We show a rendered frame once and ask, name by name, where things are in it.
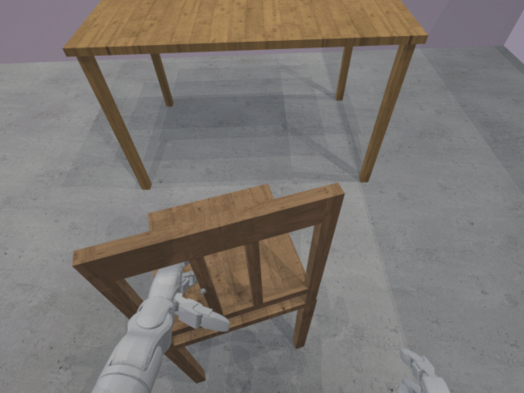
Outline left robot forearm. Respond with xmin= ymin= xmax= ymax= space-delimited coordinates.
xmin=91 ymin=297 xmax=175 ymax=393

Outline robot left hand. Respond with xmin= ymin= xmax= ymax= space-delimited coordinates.
xmin=147 ymin=261 xmax=230 ymax=332

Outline table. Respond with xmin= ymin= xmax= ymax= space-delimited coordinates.
xmin=62 ymin=0 xmax=428 ymax=190

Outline chair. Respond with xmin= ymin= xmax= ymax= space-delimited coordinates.
xmin=72 ymin=183 xmax=345 ymax=383

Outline robot right hand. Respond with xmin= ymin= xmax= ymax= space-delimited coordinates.
xmin=398 ymin=348 xmax=450 ymax=393

